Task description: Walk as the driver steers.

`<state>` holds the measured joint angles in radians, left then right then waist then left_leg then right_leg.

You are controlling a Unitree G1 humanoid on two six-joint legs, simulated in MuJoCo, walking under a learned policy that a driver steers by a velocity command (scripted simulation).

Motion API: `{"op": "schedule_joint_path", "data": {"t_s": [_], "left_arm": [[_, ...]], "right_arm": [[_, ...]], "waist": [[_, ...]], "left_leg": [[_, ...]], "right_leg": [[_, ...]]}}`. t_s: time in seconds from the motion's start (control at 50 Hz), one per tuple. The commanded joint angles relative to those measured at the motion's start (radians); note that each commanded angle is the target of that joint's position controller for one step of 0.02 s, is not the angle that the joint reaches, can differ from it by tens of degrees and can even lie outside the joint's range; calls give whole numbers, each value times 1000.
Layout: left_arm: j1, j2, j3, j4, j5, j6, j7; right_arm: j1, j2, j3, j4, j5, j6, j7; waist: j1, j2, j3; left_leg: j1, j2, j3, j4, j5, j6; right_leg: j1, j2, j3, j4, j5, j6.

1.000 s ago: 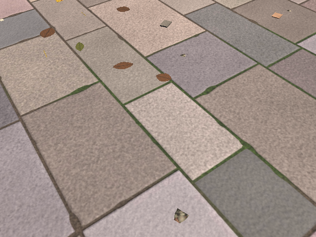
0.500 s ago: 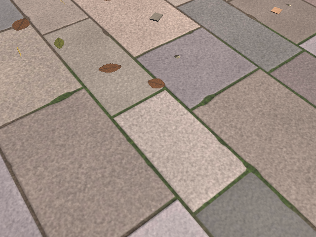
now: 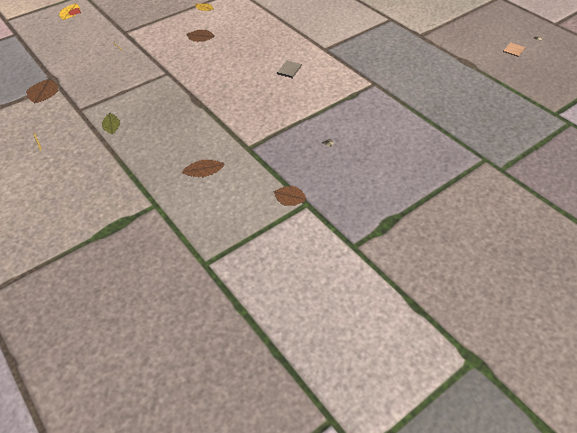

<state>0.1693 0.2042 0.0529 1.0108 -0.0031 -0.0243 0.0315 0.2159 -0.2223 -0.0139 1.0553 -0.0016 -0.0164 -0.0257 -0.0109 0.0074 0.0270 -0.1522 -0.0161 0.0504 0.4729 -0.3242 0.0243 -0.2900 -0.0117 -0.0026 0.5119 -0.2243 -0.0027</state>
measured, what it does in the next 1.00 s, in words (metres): walks ahead: right foot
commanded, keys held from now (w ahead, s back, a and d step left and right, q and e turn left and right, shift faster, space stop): no key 0.58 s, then w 0.42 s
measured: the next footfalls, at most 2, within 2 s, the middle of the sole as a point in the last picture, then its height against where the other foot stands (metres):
right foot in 0.90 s outside the picture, level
left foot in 1.42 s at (271, 432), level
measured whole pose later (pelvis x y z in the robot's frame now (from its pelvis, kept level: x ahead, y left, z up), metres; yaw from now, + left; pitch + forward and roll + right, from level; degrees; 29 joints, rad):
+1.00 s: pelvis +0.09 -0.06 +0.00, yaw +0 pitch +0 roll +0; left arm 0.27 0.21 0.07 1.09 -0.01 -0.11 -0.01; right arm 0.33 -0.25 -0.06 1.05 0.04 -0.08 -0.01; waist 0.01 0.04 0.00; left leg -0.37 0.03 -0.03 1.14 -0.40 0.06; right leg -0.26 0.01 -0.08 0.56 -0.31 -0.05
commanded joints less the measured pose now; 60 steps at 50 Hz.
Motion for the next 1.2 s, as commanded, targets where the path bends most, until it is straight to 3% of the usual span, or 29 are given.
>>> {"op": "schedule_joint_path", "data": {"t_s": [0.02,0.32,0.58,0.6,0.62,0.64,0.66,0.68,0.7,0.72,0.76,0.82,0.84,0.88,0.9,0.92,0.94,0.96,0.98,1.0,1.02,1.06,1.12,1.2], "left_arm": [[12,113,22,-20,-2,-5,3],[-7,92,21,34,0,24,10],[5,80,13,74,1,29,15],[23,70,10,85,2,30,15],[26,75,13,88,-3,31,16],[20,80,16,84,-8,28,17],[-16,78,16,65,-9,18,14],[-52,62,11,42,-12,2,7],[-78,60,10,26,-17,-13,-2],[-93,72,14,15,-24,-25,-10],[-78,80,19,11,-35,-46,-22],[-79,57,18,12,-33,-66,-34],[-24,48,19,34,-34,-66,-39],[153,77,40,100,-34,-56,-35],[269,114,57,124,-33,-56,-31],[400,229,78,133,-22,-60,-23],[430,227,62,142,0,-80,-40],[311,182,40,114,-3,-97,-44],[222,128,21,83,-6,-105,-50],[153,116,10,60,-3,-105,-57],[128,105,3,50,0,-104,-58],[174,86,-7,60,7,-96,-51],[244,121,-5,69,10,-91,-30],[271,135,-2,54,7,-82,-14]], "right_arm": [[57,-89,-18,-9,2,2,-4],[84,-69,-16,37,-1,6,-12],[123,-42,-13,57,-3,-3,-13],[147,-37,-13,68,-2,-2,-14],[159,-59,-22,70,6,1,-17],[160,-94,-34,61,14,3,-21],[189,-120,-44,55,20,-2,-23],[197,-160,-59,49,26,-11,-23],[195,-174,-68,42,25,-24,-23],[197,-155,-67,37,16,-37,-21],[180,-124,-63,21,23,-56,-12],[163,-144,-69,6,29,-53,0],[153,-154,-71,4,33,-48,3],[152,-152,-68,-3,33,-48,6],[117,-126,-58,-15,31,-54,8],[93,-46,-37,-58,16,-64,8],[82,-15,-33,-89,36,-82,8],[50,-59,-43,-104,61,-95,13],[25,-82,-46,-111,61,-102,21],[30,-85,-52,-101,50,-103,18],[34,-99,-63,-97,37,-99,15],[40,-90,-70,-88,33,-82,21],[-61,-63,-68,-124,22,-68,24],[-236,-40,-53,-184,25,-71,37]], "waist": [[-3,-19,-77],[5,-9,-5],[10,-4,28],[9,4,7],[4,25,26],[-4,64,57],[-27,104,94],[-39,163,132],[-44,164,171],[-46,144,189],[-27,100,173],[-13,100,118],[18,100,101],[89,75,44],[150,3,6],[173,-286,-62],[153,-329,-117],[101,-190,-17],[75,-122,33],[43,-75,54],[24,-75,65],[16,-89,59],[30,-58,72],[64,-68,95]], "left_leg": [[-41,48,-38,-45,292,12],[-68,56,-43,-81,194,4],[-99,58,-49,-123,95,9],[-92,53,-48,-137,-15,16],[-103,58,-67,-153,-170,38],[-113,94,-125,-184,-340,74],[-104,171,-232,-249,-482,122],[-94,288,-379,-320,-546,182],[-86,368,-471,-359,-520,228],[-29,400,-505,-366,-444,245],[79,371,-437,-333,-294,211],[-9,261,-244,-288,-133,157],[-86,233,-197,-251,-132,149],[-213,186,-149,-123,-34,129],[-280,139,-80,87,102,88],[-466,35,44,507,-16,7],[-602,-32,-91,759,-227,11],[-708,47,-148,869,-167,43],[-716,95,-141,866,-56,71],[-681,130,-127,808,38,78],[-627,155,-122,732,91,75],[-559,162,-92,651,149,56],[-619,156,-67,519,231,17],[-582,123,-33,256,372,-2]], "right_leg": [[143,-55,55,-21,399,-60],[138,-31,37,-55,257,-44],[126,-25,34,-86,154,-32],[131,-9,16,-79,49,-32],[97,23,-16,-39,-109,-33],[25,51,-49,20,-255,-35],[-74,60,-69,109,-296,-36],[-154,40,-75,233,-236,-42],[-238,-11,-36,331,-216,-53],[-340,-46,0,420,-260,-59],[-428,-93,27,402,-261,-69],[-182,-43,-71,169,-170,-54],[-46,-10,-115,97,-93,-46],[217,60,-155,44,-20,-38],[340,-3,-49,-14,-43,-70],[472,-266,374,-195,-155,-182],[485,-403,773,-362,-312,-304],[417,-412,713,-353,-400,-288],[346,-361,565,-348,-365,-242],[280,-312,439,-361,-253,-208],[229,-272,338,-371,-134,-181],[198,-217,209,-386,34,-162],[227,-211,142,-400,211,-183],[216,-191,71,-430,237,-176]]}}
Velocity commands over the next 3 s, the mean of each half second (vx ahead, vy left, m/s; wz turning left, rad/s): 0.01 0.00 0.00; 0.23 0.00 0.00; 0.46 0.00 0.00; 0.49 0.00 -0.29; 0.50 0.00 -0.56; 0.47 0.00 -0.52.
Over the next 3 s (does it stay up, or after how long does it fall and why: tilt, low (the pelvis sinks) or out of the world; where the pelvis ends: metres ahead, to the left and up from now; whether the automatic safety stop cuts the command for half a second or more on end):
stays up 1.15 -0.27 -0.02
